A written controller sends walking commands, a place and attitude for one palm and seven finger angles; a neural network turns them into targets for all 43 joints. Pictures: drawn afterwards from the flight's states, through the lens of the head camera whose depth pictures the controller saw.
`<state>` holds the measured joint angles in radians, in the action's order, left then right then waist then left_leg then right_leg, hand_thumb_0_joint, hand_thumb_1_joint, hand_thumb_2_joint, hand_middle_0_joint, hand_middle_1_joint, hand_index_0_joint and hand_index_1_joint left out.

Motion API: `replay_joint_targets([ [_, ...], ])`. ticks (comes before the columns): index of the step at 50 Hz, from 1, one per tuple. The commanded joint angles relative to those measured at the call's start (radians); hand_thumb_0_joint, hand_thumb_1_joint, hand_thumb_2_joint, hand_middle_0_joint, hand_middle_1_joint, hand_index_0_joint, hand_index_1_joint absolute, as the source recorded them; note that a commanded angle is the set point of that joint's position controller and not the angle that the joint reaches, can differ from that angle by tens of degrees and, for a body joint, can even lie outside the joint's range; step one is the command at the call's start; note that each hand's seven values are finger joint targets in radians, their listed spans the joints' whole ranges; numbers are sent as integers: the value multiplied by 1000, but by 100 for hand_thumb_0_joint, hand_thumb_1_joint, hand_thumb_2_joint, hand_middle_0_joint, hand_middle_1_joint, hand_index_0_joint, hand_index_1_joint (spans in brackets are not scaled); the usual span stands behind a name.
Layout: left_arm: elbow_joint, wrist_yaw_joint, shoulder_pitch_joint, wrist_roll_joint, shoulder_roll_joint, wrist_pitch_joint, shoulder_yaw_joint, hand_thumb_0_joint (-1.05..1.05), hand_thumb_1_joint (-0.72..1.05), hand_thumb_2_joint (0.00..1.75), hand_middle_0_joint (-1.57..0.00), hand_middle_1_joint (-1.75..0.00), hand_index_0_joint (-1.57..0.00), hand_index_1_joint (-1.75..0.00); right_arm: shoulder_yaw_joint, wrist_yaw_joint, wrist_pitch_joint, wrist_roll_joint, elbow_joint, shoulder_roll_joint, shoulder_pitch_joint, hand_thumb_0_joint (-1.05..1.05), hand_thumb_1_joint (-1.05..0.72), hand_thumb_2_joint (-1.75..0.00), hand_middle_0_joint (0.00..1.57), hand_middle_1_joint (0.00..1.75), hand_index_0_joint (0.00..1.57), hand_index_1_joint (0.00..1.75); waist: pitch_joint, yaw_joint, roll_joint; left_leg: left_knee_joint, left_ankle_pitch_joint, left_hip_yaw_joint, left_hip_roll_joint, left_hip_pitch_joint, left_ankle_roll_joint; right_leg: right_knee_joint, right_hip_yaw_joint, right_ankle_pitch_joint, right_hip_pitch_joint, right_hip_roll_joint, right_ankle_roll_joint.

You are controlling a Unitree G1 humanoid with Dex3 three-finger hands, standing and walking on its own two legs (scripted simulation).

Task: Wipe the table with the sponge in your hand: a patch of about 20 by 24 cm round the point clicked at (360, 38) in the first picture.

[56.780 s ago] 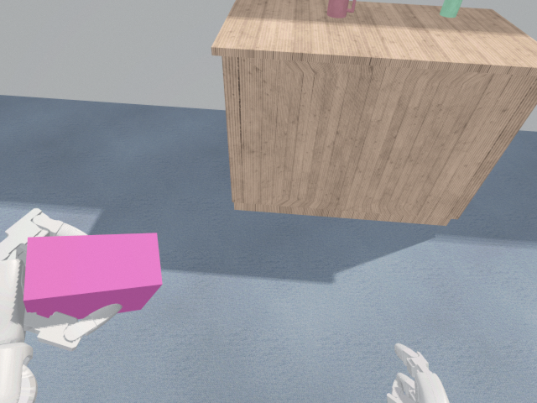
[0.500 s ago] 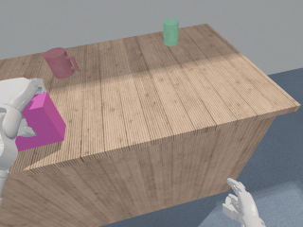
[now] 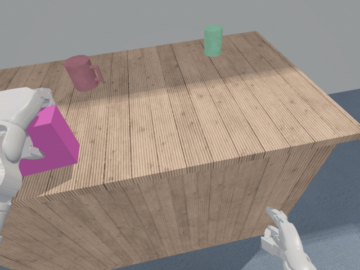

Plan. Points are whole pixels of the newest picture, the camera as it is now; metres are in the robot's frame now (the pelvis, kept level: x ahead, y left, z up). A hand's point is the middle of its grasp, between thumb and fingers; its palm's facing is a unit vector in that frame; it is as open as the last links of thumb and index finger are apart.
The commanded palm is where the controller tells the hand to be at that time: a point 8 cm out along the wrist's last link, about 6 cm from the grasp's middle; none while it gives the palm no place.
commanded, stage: move the sponge above the wiping area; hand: left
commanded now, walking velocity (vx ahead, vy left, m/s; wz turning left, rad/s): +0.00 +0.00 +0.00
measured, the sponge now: (42, 148) +0.27 +0.36 +0.14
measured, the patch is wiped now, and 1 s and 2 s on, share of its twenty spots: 0.95 0.95 0.95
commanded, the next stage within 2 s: none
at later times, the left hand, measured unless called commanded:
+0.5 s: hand (30, 124) +0.28 +0.35 +0.20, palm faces +0.04 +0.04 -1.00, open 10.6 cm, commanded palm +0.25 +0.33 +0.27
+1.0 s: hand (37, 125) +0.29 +0.35 +0.19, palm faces -0.05 +0.04 -1.00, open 10.6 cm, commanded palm +0.25 +0.33 +0.27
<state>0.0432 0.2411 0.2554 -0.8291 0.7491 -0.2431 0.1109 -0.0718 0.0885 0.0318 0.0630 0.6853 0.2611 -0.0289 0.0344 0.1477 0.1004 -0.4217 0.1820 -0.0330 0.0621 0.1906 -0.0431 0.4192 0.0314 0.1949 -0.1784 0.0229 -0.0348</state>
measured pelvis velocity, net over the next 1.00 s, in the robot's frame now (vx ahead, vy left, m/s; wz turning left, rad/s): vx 0.00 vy -0.01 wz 0.00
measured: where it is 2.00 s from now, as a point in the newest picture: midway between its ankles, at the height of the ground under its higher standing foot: outside the picture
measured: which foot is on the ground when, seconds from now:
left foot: down 0.00-1.00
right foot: down 0.00-1.00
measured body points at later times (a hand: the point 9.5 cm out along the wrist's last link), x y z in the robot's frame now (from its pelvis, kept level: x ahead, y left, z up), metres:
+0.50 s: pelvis +0.00 -0.01 +0.00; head +0.00 -0.05 +0.45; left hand +0.28 +0.35 +0.26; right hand +0.23 -0.22 -0.10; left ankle +0.03 +0.09 -0.74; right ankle +0.02 -0.10 -0.74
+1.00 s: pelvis +0.00 -0.01 +0.00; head +0.01 -0.06 +0.45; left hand +0.29 +0.34 +0.25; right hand +0.23 -0.23 -0.10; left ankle +0.03 +0.09 -0.74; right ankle +0.02 -0.10 -0.74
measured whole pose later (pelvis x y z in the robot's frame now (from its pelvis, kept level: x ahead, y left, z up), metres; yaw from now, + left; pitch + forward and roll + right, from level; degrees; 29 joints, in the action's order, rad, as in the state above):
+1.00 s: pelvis +0.00 -0.01 +0.00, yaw +0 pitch -2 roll +0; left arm 0.13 0.34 0.27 -0.85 0.79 -0.25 0.13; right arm -0.06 0.09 0.03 0.07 0.65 0.30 -0.08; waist 0.03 0.11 0.12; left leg -0.45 0.20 -0.04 0.05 0.21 -0.03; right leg 0.45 0.04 0.21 -0.20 0.04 -0.05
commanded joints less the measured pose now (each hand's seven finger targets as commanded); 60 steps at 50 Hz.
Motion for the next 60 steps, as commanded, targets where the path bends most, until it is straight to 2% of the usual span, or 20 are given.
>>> replay_joint_targets([
  [1,-141,-23,391,-39,361,-22,184,0,10,130,-120,-160,-120,-160,37,12,60,8,-180,108,202,0,-90,-90,20,30,20,30,-280,-23,44,62,-103,-57,-46,-83,27,-64,-92,-46,57,-31,-51],
  [4,-139,9,399,-49,302,-8,112,0,10,130,-120,-160,-120,-160,43,10,58,-1,-175,110,162,0,-90,-90,20,30,20,30,-293,-37,21,62,-127,-61,-49,-100,22,-61,-53,-69,45,-33,-39],
  [10,-213,3,335,-31,363,32,199,0,10,130,-120,-160,-120,-160,44,8,58,-7,-187,106,154,0,-90,-90,20,30,20,30,-300,-13,8,58,-164,-64,-51,-104,20,-56,-55,-94,66,-35,-39],
  [16,-164,-55,348,-22,426,-5,281,0,10,130,-120,-160,-120,-160,43,2,58,-2,-177,115,188,0,-90,-90,20,30,20,30,-287,4,30,48,-161,-53,-45,-71,32,-59,-100,-84,85,-32,-54],
  [23,-141,8,324,-26,301,-36,128,0,10,130,-120,-160,-120,-160,43,2,54,5,-185,111,162,0,-90,-90,20,30,20,30,-254,-36,8,42,-111,-42,-41,-62,17,-62,-64,-63,39,-41,-31],
  [26,-205,27,369,-32,320,0,126,0,10,130,-120,-160,-120,-160,39,13,72,14,-208,102,187,0,-90,-90,20,30,20,30,-276,-41,26,37,-86,-54,-40,-94,9,-66,-96,-38,31,-31,-40],
  [28,-171,16,407,-43,339,27,139,0,10,130,-120,-160,-120,-160,44,21,75,3,-184,109,140,0,-90,-90,20,30,20,30,-275,-45,-6,40,-88,-56,-39,-93,10,-69,-68,-29,28,-37,-34],
  [31,-194,-14,466,-42,420,55,218,0,10,130,-120,-160,-120,-160,43,28,85,6,-185,111,165,0,-90,-90,20,30,20,30,-281,-30,35,43,-81,-64,-35,-103,12,-80,-112,-15,39,-29,-49],
  [32,-183,-30,495,-40,401,58,207,0,10,130,-120,-160,-120,-160,48,30,85,-6,-177,110,145,0,-90,-90,20,30,20,30,-315,-24,44,41,-104,-56,-36,-102,14,-72,-90,-30,65,-42,-47],
  [34,-90,-50,474,-42,391,48,211,0,10,130,-120,-160,-120,-160,51,26,78,-5,-155,116,133,0,-90,-90,20,30,20,30,-259,-27,15,52,-98,-50,-39,-80,21,-86,-79,-26,44,-39,-41],
  [36,-114,-64,451,-36,437,30,263,0,10,130,-120,-160,-120,-160,50,18,80,-1,-169,116,164,0,-90,-90,20,30,20,30,-302,-4,66,40,-131,-52,-37,-81,27,-70,-123,-60,89,-40,-59],
  [37,-106,-64,452,-44,420,16,244,0,10,130,-120,-160,-120,-160,52,14,73,-9,-165,120,151,0,-90,-90,20,30,20,30,-332,-5,57,35,-165,-43,-35,-74,27,-55,-99,-98,113,-48,-55],
  [43,-19,24,312,-37,342,-56,155,0,10,130,-120,-160,-120,-160,48,-2,45,3,-182,128,137,0,-90,-90,20,30,20,30,-259,-30,-61,20,-128,-26,-37,-20,15,-51,-75,-119,71,-50,-26],
  [45,-48,52,322,-46,367,-37,161,0,10,130,-120,-160,-120,-160,50,0,42,3,-191,131,128,0,-90,-90,20,30,20,30,-270,-36,-59,11,-121,-27,-35,-32,7,-48,-75,-113,60,-49,-25],
  [47,-122,63,357,-43,396,6,178,0,10,130,-120,-160,-120,-160,45,9,54,2,-209,123,129,0,-90,-90,20,30,20,30,-319,-36,4,-2,-136,-31,-29,-62,2,-41,-82,-117,75,-51,-32],
  [48,-136,66,350,-43,369,28,158,0,10,130,-120,-160,-120,-160,44,12,57,4,-211,113,121,0,-90,-90,20,30,20,30,-299,-44,-13,0,-146,-35,-30,-81,0,-46,-70,-114,52,-46,-28],
  [52,-226,11,401,-21,423,102,237,0,10,130,-120,-160,-120,-160,50,30,78,-8,-204,108,107,0,-90,-90,20,30,20,30,-321,-31,31,6,-158,-47,-34,-123,2,-62,-83,-91,59,-45,-39],
  [54,-183,-31,364,-13,439,101,288,0,10,130,-120,-160,-120,-160,58,28,76,-9,-184,115,103,0,-90,-90,20,30,20,30,-281,-20,13,15,-168,-46,-42,-107,12,-69,-82,-97,54,-44,-39],
  [56,-209,-69,403,-4,461,79,315,0,10,130,-120,-160,-120,-160,56,23,81,-1,-187,113,150,0,-90,-90,20,30,20,30,-292,-7,76,21,-165,-54,-38,-104,23,-70,-121,-86,72,-39,-54],
  [60,-96,-80,355,-14,380,-7,238,0,10,130,-120,-160,-120,-160,60,8,61,-8,-162,124,139,0,-90,-90,20,30,20,30,-265,-5,19,39,-165,-39,-43,-56,31,-63,-78,-109,80,-48,-41],
])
